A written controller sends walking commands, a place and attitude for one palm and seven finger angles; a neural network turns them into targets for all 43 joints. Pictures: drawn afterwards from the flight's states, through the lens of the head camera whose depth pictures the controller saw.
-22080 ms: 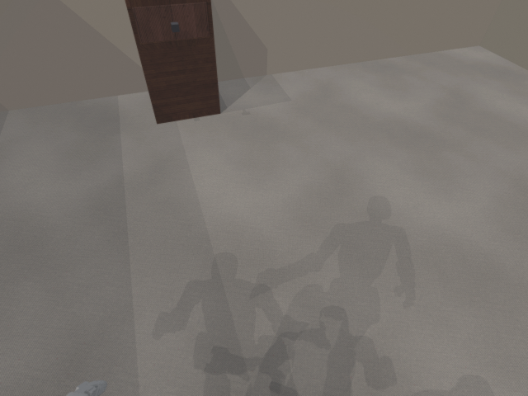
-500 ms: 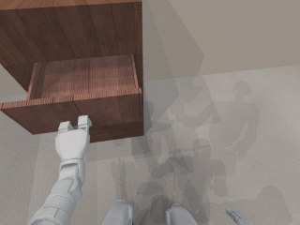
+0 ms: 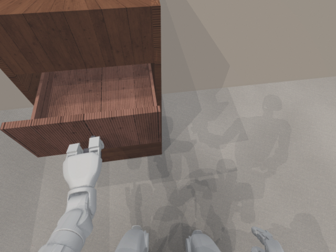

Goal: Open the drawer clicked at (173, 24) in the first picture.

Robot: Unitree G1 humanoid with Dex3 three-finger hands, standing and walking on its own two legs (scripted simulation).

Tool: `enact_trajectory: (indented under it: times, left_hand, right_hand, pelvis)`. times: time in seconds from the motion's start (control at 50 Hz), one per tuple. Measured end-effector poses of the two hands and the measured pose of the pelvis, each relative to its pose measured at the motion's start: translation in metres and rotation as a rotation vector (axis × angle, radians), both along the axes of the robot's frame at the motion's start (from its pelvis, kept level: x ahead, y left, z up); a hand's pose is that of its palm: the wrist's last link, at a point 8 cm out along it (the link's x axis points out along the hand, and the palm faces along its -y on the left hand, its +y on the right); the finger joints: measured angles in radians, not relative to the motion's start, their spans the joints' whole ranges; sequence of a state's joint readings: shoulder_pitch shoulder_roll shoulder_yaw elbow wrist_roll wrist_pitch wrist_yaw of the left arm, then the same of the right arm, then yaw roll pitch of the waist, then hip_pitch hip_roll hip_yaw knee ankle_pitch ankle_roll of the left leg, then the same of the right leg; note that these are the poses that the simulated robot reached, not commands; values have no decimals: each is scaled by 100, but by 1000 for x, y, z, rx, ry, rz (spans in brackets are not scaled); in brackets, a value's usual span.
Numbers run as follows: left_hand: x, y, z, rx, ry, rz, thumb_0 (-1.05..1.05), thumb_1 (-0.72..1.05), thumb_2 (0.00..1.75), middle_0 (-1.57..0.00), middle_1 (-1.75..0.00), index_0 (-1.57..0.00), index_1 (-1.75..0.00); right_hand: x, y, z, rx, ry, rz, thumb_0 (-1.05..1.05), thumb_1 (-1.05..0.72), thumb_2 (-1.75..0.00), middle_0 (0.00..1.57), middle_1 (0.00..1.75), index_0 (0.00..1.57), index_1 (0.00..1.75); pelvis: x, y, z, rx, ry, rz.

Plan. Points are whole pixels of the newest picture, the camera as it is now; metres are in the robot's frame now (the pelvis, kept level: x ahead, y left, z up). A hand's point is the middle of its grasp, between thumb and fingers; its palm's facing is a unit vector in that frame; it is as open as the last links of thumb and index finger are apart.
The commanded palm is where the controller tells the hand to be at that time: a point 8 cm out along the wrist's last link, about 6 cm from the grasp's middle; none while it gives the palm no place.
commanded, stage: pull the drawer open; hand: left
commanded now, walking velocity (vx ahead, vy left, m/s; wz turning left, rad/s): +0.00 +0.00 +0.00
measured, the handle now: (92, 150) +0.38 +0.22 -0.06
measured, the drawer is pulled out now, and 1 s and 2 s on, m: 0.18 0.22 0.27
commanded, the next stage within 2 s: none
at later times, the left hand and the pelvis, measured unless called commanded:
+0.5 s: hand (90, 182) +0.30 +0.21 -0.08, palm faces -0.03 -0.05 -1.00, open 7.6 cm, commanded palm +0.26 +0.21 -0.03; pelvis +0.00 +0.00 +0.00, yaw +0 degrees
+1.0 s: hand (90, 189) +0.28 +0.21 -0.08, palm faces -0.03 -0.05 -1.00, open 7.6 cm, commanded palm +0.24 +0.20 -0.03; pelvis -0.01 -0.01 +0.00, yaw +0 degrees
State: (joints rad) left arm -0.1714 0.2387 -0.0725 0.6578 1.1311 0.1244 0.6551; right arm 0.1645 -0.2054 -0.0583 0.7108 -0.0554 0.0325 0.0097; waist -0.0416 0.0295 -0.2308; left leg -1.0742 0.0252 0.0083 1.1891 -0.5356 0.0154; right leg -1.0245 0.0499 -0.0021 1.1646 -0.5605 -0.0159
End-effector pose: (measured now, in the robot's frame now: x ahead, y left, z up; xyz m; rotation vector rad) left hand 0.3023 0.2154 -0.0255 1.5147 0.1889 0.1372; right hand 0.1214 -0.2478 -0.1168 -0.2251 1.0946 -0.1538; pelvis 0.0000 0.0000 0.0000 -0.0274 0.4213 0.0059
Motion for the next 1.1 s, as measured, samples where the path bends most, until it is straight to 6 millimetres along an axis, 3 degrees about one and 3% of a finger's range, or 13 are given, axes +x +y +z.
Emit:
enact_trajectory:
  times: [1.1]
  left_hand:
    - [-48, -10, 1, -1, 9, 19, 5, 58, 70, -42, -135, -19, -127]
  right_hand:
    - [27, 1, 4, 19, -85, 44, 0, -90, -90, 20, 30, 20, 30]
  pelvis:
    - [-4, -8, -1, 12, -28, 2]
